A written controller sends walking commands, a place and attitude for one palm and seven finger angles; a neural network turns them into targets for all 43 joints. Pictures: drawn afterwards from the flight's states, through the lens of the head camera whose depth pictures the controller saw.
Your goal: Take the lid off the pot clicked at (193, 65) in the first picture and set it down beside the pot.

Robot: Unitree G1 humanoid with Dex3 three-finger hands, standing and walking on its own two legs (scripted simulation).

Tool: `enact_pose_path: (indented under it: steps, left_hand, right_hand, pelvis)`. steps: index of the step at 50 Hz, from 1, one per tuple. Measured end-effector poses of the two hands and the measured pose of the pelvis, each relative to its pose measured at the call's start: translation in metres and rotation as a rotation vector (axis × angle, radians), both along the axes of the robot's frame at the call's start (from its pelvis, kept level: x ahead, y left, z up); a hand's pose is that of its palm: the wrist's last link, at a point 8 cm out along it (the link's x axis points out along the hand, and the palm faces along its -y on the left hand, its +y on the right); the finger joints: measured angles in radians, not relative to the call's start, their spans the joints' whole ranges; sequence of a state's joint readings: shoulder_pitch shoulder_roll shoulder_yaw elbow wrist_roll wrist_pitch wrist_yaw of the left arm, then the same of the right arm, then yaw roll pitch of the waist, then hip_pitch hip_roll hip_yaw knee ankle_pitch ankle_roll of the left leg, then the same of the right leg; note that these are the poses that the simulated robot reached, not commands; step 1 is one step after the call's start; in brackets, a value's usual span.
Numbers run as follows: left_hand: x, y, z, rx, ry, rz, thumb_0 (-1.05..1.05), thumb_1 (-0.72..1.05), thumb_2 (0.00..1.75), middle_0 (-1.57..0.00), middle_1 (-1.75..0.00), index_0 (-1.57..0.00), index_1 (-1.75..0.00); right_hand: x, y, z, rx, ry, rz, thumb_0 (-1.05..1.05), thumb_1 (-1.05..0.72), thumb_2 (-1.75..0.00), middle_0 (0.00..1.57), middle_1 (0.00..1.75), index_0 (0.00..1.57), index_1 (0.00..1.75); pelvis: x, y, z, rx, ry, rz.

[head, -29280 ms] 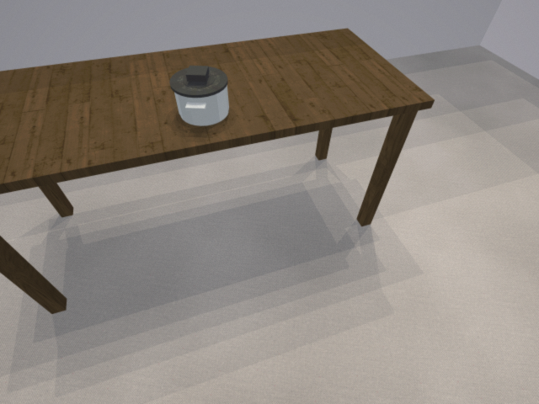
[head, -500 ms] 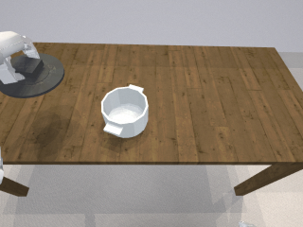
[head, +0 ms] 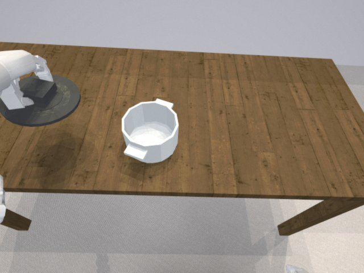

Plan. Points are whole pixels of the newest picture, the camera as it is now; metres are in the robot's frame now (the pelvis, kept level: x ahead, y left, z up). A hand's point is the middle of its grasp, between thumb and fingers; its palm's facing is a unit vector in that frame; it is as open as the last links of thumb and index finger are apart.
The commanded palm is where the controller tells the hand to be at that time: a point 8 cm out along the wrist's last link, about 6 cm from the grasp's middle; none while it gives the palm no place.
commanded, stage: lower the lid onto the table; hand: left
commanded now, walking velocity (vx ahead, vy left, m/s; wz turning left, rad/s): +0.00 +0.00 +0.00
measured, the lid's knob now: (38, 90) +0.47 +0.33 +0.11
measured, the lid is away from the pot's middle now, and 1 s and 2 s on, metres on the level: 0.24 0.23 0.24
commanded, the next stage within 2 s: none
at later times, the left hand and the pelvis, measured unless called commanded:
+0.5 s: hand (31, 101) +0.44 +0.33 +0.10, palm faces -0.43 -0.12 -0.90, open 8.7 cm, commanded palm +0.46 +0.33 +0.17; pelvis +0.00 +0.00 +0.00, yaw -1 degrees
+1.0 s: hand (41, 107) +0.45 +0.33 +0.08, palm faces -0.44 -0.09 -0.89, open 8.7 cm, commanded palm +0.46 +0.33 +0.13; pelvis +0.01 +0.01 -0.01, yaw -2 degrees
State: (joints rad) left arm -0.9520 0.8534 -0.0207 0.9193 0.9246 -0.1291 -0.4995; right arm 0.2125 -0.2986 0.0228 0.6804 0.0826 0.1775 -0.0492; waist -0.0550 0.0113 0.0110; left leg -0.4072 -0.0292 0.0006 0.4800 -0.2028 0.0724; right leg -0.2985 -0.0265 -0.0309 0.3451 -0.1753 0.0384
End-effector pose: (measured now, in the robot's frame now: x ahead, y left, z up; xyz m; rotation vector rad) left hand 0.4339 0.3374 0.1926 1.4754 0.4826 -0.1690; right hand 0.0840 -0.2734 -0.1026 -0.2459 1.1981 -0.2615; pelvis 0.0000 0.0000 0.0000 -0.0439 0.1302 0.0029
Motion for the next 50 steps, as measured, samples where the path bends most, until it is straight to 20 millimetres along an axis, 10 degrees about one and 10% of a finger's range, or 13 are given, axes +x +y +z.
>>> enact_pose_path:
  steps: [50]
  left_hand:
    - [0.017, -0.007, -0.058, -0.013, 0.047, -0.054, 0.03, 0.24, 0.94, -1.09, -1.1, -0.47, -0.78]
  right_hand:
    - [-0.034, -0.001, -0.007, -0.025, 0.082, -0.089, 0.0, -0.9, -0.89, 0.21, 0.3, 0.21, 0.3]
  pelvis:
    - [0.008, 0.006, -0.006, -0.005, 0.054, -0.026]
